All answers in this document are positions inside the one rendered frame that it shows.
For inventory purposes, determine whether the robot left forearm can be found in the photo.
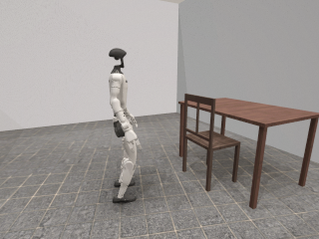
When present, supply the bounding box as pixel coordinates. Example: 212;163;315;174
124;107;130;116

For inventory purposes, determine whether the robot right forearm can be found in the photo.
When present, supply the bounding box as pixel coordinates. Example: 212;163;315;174
112;99;131;132

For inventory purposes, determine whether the right robot hand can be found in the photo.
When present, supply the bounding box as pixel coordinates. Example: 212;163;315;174
125;129;142;153

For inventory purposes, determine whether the humanoid robot head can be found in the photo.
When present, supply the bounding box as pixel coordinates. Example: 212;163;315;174
109;48;127;75

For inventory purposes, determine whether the chair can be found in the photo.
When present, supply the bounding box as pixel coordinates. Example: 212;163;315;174
182;94;241;192

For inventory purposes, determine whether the right robot upper arm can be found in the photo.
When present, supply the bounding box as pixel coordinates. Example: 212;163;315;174
110;74;123;106

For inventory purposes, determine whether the left robot hand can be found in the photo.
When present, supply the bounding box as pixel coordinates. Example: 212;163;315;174
126;114;138;127

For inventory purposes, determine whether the left robot shin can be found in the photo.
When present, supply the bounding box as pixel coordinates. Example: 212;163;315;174
119;156;126;182

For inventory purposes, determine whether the table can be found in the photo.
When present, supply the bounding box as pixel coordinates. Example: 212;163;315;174
178;98;319;209

